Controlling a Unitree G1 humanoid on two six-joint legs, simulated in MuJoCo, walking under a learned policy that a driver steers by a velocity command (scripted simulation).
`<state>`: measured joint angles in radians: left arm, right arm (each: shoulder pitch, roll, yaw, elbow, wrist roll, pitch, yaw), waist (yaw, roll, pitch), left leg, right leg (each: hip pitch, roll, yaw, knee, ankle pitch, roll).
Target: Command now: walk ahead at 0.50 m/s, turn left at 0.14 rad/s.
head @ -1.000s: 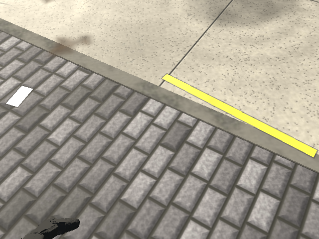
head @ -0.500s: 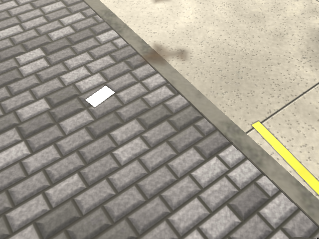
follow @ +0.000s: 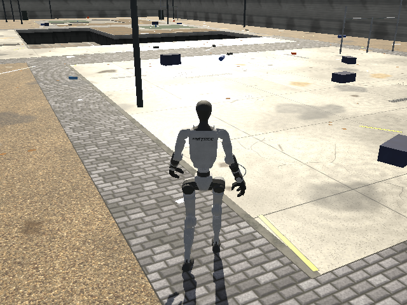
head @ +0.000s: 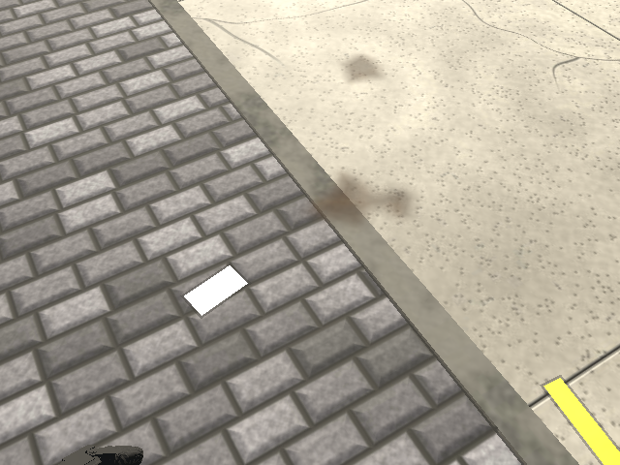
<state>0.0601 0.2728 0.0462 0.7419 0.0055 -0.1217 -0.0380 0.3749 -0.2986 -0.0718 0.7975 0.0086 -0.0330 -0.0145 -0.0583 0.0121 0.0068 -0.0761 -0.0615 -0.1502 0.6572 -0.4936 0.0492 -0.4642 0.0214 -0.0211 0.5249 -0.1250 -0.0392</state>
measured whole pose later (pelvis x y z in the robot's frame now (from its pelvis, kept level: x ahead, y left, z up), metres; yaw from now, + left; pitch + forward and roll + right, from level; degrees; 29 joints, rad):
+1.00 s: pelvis +0.53 -0.03 +0.00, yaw -19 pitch +2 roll +3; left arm 0.07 0.27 0.06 0.69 -0.02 -0.02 -0.06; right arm 0.31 -0.30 -0.09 0.88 0.02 -0.05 -0.01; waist -0.06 -0.02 0.04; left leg 0.09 0.05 0.28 0.36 -0.44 -0.06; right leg -0.53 -0.05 -0.05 0.61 -0.13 -0.09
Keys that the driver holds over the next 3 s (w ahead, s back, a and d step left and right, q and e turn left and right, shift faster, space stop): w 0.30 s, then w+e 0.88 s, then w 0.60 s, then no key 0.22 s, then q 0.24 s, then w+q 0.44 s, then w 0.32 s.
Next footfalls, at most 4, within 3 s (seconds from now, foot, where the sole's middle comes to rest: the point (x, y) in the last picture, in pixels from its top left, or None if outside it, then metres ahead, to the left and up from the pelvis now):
0.48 left None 0.44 0.13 -0.76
1.02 right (388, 379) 0.66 -0.18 -0.76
1.52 left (352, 253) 1.02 -0.14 -0.76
2.00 right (469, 215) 1.14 -0.48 -0.76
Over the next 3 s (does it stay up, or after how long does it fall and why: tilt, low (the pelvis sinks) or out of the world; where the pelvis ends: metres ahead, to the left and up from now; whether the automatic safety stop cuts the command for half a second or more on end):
stays up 1.37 -0.41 0.01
